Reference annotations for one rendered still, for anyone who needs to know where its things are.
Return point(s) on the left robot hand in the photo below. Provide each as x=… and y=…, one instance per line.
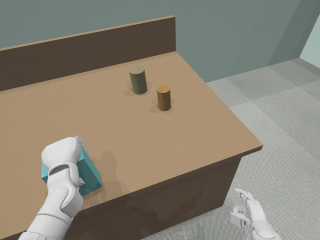
x=65, y=150

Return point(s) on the robot left forearm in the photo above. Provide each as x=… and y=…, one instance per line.
x=63, y=202

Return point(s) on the table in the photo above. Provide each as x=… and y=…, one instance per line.
x=157, y=168

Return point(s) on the right robot hand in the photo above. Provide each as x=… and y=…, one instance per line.
x=243, y=218

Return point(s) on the sponge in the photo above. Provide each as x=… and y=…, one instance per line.
x=87, y=171

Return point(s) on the robot right forearm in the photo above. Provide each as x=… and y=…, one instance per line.
x=261, y=230

